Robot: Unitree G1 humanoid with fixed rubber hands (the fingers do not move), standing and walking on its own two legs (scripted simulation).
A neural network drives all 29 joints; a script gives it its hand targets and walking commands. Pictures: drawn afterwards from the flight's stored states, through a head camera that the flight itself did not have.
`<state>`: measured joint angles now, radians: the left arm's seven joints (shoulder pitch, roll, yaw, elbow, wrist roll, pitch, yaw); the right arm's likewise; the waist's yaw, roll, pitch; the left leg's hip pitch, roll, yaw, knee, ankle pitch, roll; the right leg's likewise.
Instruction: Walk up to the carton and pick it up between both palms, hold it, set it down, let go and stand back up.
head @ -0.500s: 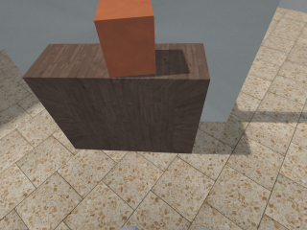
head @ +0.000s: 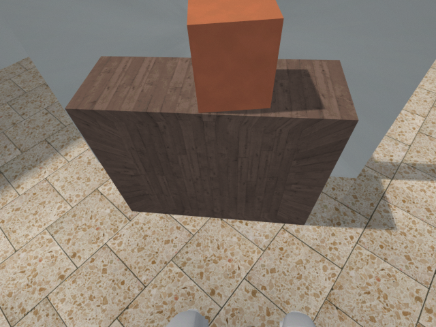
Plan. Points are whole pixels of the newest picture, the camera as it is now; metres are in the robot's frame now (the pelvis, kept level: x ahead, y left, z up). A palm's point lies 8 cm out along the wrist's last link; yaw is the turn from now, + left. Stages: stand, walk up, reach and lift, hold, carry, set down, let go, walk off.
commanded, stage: walk up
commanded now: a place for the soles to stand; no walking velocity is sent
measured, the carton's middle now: (231, 51) +0.78 -0.03 +0.08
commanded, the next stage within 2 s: none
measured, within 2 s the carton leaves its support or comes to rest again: neither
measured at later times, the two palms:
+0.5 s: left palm out of the picture +0.12 +0.37 -0.10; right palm out of the picture +0.04 -0.26 -0.08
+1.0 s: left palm out of the picture +0.13 +0.38 -0.08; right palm out of the picture +0.06 -0.26 -0.08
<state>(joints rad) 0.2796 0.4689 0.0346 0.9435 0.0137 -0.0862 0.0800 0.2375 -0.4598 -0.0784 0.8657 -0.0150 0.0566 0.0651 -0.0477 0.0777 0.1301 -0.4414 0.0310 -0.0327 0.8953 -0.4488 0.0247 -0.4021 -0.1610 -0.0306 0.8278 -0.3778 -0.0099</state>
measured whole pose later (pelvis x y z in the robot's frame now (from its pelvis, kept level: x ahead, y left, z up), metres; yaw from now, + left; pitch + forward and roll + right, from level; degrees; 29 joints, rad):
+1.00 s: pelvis +0.02 +0.06 +0.02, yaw -7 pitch -3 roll -1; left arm 0.25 0.41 0.03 0.96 0.01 -0.05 0.04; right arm 0.20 -0.39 -0.08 0.87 -0.02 0.00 0.01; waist -0.04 0.02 0.08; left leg -0.38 0.02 0.03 0.93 -0.56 0.05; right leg -0.37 -0.02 0.04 0.73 -0.33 0.00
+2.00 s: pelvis +0.06 +0.05 +0.02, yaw -10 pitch -1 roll -1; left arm 0.24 0.42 0.03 0.95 0.01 -0.06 -0.03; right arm 0.22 -0.40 -0.08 0.87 -0.02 -0.03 0.02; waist -0.04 0.02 0.05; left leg -0.36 0.05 0.04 0.88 -0.46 0.04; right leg -0.34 0.01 0.02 0.71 -0.34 0.01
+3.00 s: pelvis +0.28 +0.03 +0.03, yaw -11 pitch +0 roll -1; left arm 0.20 0.44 0.03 0.93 0.01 -0.02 -0.04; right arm 0.31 -0.39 -0.08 0.87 -0.02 -0.08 0.02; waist -0.02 -0.05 0.08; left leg -0.36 0.03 0.02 0.67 -0.30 0.01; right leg -0.45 -0.03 0.00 0.98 -0.48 -0.01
